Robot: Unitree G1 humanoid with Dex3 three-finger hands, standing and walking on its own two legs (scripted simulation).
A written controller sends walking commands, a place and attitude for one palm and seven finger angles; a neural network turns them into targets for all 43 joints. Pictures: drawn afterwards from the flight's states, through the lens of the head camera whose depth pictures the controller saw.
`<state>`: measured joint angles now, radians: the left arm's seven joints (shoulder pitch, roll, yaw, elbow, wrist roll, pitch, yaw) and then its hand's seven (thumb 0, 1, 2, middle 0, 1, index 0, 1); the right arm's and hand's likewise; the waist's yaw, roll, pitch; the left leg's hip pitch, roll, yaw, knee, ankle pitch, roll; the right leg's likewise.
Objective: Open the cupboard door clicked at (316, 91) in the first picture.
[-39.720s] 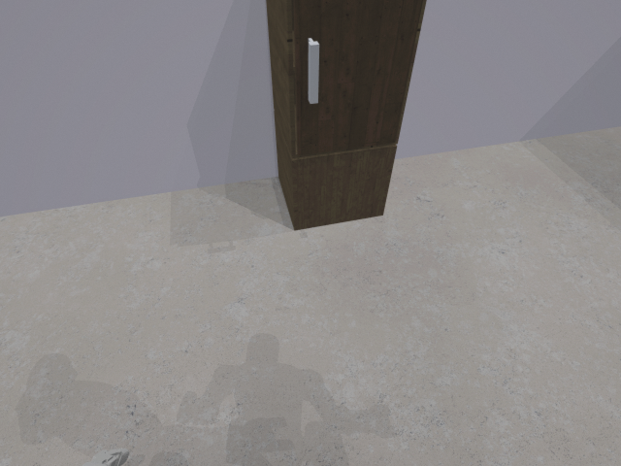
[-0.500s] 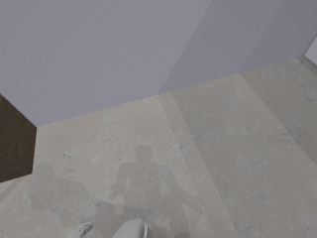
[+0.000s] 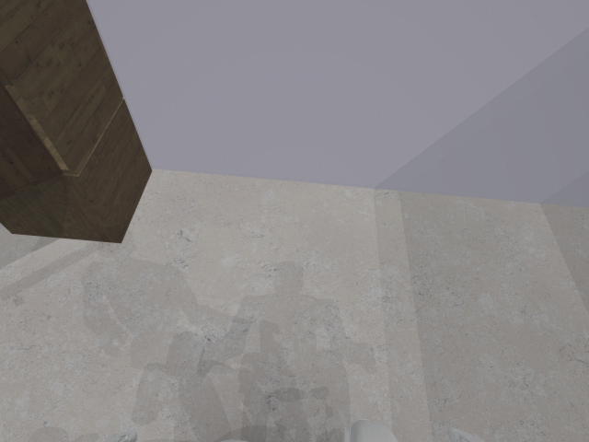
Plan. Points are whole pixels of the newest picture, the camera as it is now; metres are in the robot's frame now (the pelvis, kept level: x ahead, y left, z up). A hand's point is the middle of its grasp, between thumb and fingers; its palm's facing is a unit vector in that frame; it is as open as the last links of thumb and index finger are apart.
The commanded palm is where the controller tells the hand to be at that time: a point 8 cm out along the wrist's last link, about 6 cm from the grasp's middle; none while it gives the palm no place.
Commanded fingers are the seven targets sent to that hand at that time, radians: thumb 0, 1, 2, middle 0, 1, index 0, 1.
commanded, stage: turn to face it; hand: left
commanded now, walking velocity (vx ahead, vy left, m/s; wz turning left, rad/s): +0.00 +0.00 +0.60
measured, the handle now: out of the picture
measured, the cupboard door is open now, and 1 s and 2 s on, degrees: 44 44 44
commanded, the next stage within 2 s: take the last steps up to it in 1.20 s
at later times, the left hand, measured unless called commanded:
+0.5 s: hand out of the picture +0.04 +0.14 -0.14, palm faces +0.31 -0.91 -0.27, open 7.4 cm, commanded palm none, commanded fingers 0.00 0.90 0.90 -0.20 -0.30 -0.20 -0.30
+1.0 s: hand out of the picture -0.03 +0.19 -0.16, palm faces +0.57 -0.78 -0.24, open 7.4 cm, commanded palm none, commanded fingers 0.00 0.90 0.90 -0.20 -0.30 -0.20 -0.30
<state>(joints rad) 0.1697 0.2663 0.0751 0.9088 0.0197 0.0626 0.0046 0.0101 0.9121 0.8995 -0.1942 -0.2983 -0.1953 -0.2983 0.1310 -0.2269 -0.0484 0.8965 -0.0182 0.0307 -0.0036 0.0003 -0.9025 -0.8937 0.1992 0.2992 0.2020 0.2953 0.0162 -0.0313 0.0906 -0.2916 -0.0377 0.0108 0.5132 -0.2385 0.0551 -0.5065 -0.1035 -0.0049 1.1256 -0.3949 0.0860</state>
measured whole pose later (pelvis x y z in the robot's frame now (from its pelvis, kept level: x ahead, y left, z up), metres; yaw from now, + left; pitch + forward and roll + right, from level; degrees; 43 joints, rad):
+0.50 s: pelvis +0.01 -0.07 +0.01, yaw +19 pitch +0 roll +3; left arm 0.20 0.16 0.03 0.88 0.01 0.01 0.03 0.01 0.91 0.90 -0.20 -0.30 -0.20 -0.30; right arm 0.17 -0.26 -0.09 0.96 -0.01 0.09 0.02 0.00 -0.91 -0.89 0.20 0.30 0.20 0.29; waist -0.04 0.01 0.11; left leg -0.50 0.01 0.01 1.07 -0.42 -0.08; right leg -0.17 -0.10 -0.17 0.49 -0.33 -0.02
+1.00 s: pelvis +0.01 -0.03 +0.00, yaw +34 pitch +1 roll -1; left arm 0.16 0.25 0.06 0.90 0.02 0.06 0.01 0.01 0.91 0.90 -0.19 -0.30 -0.19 -0.30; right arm 0.15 -0.20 -0.03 0.92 -0.02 0.03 0.00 0.00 -0.90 -0.89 0.20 0.30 0.20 0.30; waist 0.01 -0.02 0.08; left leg -0.26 -0.03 -0.01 0.48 -0.23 0.05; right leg -0.48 -0.09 0.00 1.02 -0.40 0.08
